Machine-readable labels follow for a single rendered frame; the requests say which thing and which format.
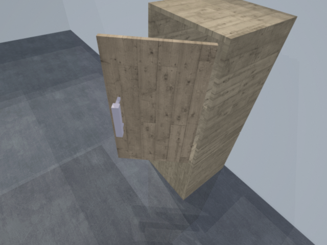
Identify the handle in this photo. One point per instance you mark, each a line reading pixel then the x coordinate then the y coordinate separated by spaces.
pixel 117 118

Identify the cupboard door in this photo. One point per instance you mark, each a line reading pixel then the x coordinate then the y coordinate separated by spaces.
pixel 162 84

